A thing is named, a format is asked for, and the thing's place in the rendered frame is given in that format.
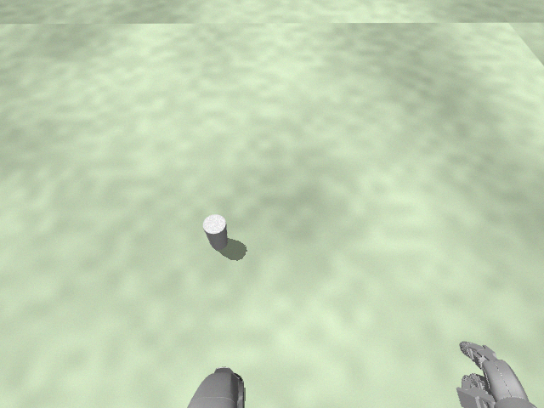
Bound cup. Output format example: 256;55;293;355
203;214;228;250

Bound right robot hand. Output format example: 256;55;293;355
456;342;529;408

